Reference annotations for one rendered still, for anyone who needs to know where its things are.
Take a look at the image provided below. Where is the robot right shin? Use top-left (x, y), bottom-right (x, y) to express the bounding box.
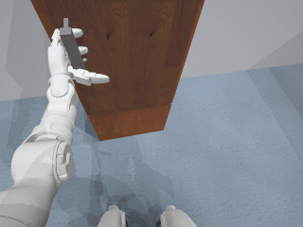
top-left (165, 205), bottom-right (175, 213)

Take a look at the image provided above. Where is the robot left upper arm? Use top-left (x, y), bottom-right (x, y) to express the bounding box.
top-left (0, 140), bottom-right (75, 227)

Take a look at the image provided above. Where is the robot left forearm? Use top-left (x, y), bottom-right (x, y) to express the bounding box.
top-left (10, 75), bottom-right (79, 181)

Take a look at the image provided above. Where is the handle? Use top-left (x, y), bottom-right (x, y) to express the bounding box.
top-left (60, 18), bottom-right (86, 70)

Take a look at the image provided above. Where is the cupboard door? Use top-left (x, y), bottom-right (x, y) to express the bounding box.
top-left (38, 0), bottom-right (201, 116)

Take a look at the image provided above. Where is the left robot hand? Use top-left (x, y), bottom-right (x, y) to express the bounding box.
top-left (47, 28), bottom-right (110, 86)

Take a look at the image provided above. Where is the left robot thigh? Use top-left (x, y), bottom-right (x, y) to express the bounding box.
top-left (98, 209), bottom-right (126, 227)

